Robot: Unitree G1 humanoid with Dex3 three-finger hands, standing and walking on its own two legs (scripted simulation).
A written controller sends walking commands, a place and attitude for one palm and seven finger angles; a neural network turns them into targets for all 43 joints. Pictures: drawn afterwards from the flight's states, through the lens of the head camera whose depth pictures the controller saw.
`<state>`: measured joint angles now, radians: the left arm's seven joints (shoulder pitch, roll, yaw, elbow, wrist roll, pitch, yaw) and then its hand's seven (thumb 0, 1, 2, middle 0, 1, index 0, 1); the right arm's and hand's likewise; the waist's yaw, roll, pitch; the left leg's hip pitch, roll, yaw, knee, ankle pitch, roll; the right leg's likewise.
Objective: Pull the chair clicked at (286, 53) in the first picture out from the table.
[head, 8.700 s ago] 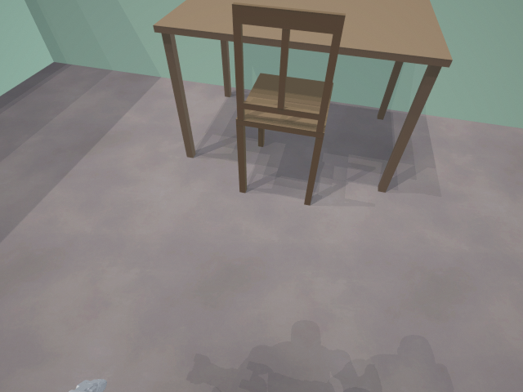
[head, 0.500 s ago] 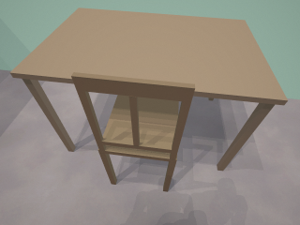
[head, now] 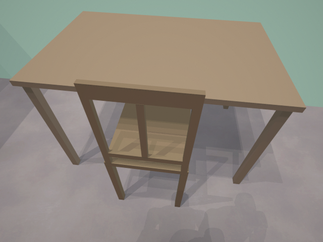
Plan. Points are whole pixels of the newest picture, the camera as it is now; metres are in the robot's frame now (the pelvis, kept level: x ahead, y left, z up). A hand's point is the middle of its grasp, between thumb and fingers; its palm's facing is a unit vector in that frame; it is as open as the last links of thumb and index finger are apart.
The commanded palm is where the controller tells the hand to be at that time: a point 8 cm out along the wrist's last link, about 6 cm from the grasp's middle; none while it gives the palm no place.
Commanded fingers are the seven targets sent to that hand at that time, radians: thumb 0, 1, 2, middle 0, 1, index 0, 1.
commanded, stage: shuffle to correct the standing spot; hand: left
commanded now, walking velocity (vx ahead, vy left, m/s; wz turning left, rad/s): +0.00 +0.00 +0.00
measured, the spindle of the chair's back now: (143, 133) +0.48 +0.10 -0.08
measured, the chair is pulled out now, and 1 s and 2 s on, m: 0.00 0.00 0.00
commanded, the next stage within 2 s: come to a stop and stand still in 0.18 s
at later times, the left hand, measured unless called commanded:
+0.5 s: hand out of the picture +0.01 +0.11 -0.18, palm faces +0.02 -0.98 -0.18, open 7.3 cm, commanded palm none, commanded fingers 0.00 0.90 0.90 -0.20 -0.30 -0.20 -0.30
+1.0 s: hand out of the picture +0.01 +0.17 -0.18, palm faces +0.00 -0.98 -0.20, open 7.3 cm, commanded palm none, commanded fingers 0.00 0.90 0.90 -0.20 -0.30 -0.20 -0.30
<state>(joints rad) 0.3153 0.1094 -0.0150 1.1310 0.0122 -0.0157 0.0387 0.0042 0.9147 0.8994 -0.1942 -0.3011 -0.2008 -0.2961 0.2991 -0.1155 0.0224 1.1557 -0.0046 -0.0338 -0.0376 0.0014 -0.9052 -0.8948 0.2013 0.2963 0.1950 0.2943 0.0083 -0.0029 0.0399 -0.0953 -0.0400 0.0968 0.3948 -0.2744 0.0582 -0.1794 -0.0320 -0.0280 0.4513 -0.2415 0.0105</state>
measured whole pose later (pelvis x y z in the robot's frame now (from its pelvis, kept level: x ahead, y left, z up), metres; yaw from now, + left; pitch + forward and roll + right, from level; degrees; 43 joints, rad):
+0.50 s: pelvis +0.02 -0.05 -0.01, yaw -1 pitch +0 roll +0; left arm 0.32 0.10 0.00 1.10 0.02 -0.04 0.04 0.01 0.92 0.90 -0.19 -0.30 -0.20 -0.30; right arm 0.31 -0.13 0.00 1.15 0.00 0.00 -0.05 0.00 -0.91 -0.89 0.20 0.30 0.19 0.29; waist 0.00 0.02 0.05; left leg -0.19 0.04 0.05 0.55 -0.41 0.01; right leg -0.22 0.03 -0.09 0.53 -0.31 -0.07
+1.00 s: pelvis -0.02 +0.00 -0.01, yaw -1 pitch -3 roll -1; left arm 0.28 0.16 0.00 1.04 0.02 0.00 0.04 0.01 0.91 0.90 -0.20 -0.30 -0.20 -0.30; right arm 0.26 -0.17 -0.01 1.00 -0.02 0.01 -0.02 0.00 -0.91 -0.89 0.20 0.30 0.19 0.29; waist -0.01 0.01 0.02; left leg -0.21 -0.01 0.07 0.55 -0.29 0.05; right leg -0.23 -0.02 -0.07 0.52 -0.25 -0.01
